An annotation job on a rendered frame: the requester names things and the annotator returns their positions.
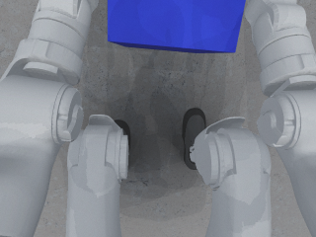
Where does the carton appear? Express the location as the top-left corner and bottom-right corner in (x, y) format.
(108, 0), (246, 53)

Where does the left robot forearm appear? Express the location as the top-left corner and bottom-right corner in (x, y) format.
(0, 0), (99, 86)

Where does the robot left upper arm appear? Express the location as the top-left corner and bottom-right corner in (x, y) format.
(0, 74), (84, 237)

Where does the right robot forearm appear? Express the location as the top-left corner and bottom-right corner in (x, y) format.
(244, 0), (316, 97)

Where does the robot right upper arm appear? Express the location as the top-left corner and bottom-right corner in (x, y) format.
(257, 89), (316, 237)

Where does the robot right foot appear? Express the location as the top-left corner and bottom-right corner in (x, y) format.
(182, 108), (206, 170)

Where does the robot right thigh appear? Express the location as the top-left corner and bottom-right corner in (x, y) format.
(199, 127), (272, 237)

